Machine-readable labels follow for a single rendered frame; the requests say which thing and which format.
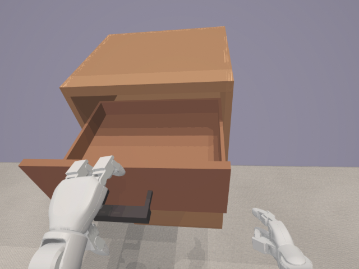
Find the drawer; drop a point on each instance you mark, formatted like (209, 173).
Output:
(173, 147)

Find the robot right hand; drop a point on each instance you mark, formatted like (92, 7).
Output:
(267, 242)

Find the right robot forearm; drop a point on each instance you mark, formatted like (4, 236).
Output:
(290, 257)

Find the handle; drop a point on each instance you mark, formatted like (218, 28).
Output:
(120, 213)

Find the robot left hand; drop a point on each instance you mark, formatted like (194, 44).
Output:
(77, 200)

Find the left robot forearm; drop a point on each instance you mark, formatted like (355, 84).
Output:
(60, 249)

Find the cabinet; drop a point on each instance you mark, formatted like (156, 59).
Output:
(156, 65)

